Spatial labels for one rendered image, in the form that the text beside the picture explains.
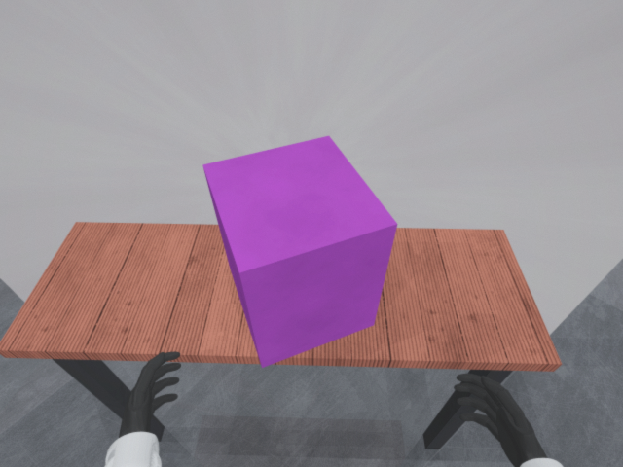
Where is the table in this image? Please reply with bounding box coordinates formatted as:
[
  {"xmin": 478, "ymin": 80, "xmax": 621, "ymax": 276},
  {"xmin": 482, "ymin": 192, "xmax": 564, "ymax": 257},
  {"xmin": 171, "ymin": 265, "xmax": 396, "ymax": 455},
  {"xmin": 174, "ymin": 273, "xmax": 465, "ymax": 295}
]
[{"xmin": 0, "ymin": 222, "xmax": 562, "ymax": 449}]

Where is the left robot forearm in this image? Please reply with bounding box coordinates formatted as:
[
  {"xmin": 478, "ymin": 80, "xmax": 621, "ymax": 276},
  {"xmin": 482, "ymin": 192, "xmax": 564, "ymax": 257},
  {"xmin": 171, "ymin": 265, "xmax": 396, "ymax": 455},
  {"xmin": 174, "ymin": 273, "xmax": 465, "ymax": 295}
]
[{"xmin": 104, "ymin": 432, "xmax": 162, "ymax": 467}]

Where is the carton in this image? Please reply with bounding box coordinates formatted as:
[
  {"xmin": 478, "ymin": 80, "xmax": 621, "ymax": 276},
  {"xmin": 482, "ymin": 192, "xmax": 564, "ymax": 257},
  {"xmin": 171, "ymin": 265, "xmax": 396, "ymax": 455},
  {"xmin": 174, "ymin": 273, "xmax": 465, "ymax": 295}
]
[{"xmin": 202, "ymin": 136, "xmax": 397, "ymax": 368}]

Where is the robot right hand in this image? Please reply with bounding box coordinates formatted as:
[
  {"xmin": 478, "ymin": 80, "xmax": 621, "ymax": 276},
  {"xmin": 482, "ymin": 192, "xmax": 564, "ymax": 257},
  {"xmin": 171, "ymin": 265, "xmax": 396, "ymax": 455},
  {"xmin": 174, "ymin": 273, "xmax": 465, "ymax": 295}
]
[{"xmin": 454, "ymin": 374, "xmax": 547, "ymax": 467}]

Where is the robot left hand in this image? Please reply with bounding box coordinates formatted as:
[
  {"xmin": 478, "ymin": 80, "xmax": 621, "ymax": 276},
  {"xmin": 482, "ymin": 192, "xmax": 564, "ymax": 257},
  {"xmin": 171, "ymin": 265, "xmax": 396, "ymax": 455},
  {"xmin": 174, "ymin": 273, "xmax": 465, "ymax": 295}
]
[{"xmin": 119, "ymin": 352, "xmax": 181, "ymax": 438}]

